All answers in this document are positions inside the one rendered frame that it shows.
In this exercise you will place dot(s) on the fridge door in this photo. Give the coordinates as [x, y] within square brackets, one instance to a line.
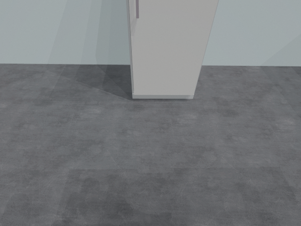
[168, 43]

